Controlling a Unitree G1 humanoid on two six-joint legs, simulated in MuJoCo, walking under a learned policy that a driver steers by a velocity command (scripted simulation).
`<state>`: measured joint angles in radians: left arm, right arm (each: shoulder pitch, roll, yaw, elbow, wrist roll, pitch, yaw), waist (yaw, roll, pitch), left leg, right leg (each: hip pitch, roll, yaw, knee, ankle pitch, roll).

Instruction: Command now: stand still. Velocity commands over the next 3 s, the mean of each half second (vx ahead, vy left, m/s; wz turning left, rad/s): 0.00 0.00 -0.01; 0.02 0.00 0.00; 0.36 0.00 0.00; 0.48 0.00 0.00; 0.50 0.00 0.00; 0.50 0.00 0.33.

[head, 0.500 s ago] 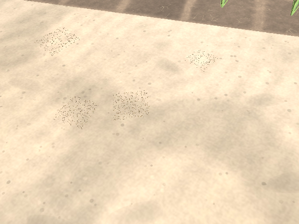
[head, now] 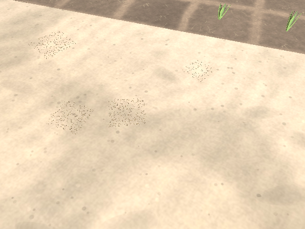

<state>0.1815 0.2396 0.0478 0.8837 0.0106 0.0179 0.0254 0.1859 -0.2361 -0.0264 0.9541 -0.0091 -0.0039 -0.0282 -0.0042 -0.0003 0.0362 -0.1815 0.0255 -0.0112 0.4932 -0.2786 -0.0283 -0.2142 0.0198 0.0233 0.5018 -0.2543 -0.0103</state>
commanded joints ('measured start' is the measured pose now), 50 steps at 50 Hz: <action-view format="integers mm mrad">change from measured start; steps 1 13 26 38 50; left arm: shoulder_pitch -19 10 32 56 106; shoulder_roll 98 92 75 62 84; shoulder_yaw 21 11 -1 -11 -2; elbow -22 88 159 192 200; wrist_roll -2 -7 -10 -11 -28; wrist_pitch -15 -19 -19 -18 -28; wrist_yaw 5 13 15 16 21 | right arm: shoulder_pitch -5 28 74 116 145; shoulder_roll -119 -98 -82 -64 -57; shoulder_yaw -22 -12 -3 3 -1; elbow -22 52 100 121 113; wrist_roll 1 3 5 6 20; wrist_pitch -10 -6 -5 -5 -16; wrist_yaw -6 -12 -17 -18 -24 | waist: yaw -3 -1 2 4 12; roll -3 2 0 0 -30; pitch -16 -5 3 8 108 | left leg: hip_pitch -43 -41 -46 -52 -190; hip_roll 27 9 0 -5 -29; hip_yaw -28 -14 -8 -5 0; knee -96 -101 -101 -99 -35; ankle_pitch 83 91 101 105 -402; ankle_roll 22 23 23 25 86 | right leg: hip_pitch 21 19 16 11 -108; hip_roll -45 -42 -38 -36 -56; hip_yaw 48 35 24 17 74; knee -89 -98 -103 -102 -125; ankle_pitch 100 103 111 114 -503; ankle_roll -14 -13 -14 -13 -83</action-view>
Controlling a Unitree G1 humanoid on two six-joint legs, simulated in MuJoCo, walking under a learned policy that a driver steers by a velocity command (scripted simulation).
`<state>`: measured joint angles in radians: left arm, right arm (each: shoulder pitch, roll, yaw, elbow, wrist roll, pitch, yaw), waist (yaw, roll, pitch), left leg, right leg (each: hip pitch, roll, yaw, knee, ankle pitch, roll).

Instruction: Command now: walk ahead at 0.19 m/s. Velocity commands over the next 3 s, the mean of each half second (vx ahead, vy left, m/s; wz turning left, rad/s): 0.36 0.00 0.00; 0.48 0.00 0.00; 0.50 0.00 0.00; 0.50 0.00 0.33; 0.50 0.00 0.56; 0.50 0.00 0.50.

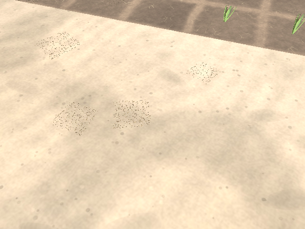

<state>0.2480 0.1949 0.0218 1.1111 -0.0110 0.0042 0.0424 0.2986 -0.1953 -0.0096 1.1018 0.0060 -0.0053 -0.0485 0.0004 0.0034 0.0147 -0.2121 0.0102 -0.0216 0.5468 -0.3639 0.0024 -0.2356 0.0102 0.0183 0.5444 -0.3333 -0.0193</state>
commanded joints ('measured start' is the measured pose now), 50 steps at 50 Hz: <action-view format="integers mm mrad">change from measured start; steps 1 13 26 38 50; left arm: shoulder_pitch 58 -93 -362 -93 164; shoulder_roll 132 105 133 120 207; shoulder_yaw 27 28 24 32 48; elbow -28 -160 -318 -177 -105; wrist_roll -11 -29 -21 13 -9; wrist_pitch -27 -134 -113 -127 -96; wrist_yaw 0 -47 -86 -82 -34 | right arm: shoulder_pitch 29 290 253 114 -351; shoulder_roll -86 -136 -181 -85 -94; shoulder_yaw -16 -41 -48 -55 -43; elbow -42 -14 -53 -162 -322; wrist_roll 8 -2 11 17 15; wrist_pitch -29 -121 -84 -83 -98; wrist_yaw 1 55 21 25 68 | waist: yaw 14 -67 -9 -42 78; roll -50 93 125 -73 -37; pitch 138 94 101 2 81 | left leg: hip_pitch -187 418 251 -325 -455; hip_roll -7 322 232 150 90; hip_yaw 4 -477 -49 -52 16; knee -62 -330 -380 642 18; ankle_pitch -290 141 696 98 447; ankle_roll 61 241 136 51 12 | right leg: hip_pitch -75 -747 -269 -42 196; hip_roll -77 -66 -12 -217 -229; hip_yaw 126 38 -78 183 57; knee -182 670 -5 -431 -407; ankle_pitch -432 -53 325 192 300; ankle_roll -94 -59 -60 -226 -184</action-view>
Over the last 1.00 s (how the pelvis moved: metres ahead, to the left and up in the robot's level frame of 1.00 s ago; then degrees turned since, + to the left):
0.01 0.01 0.00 1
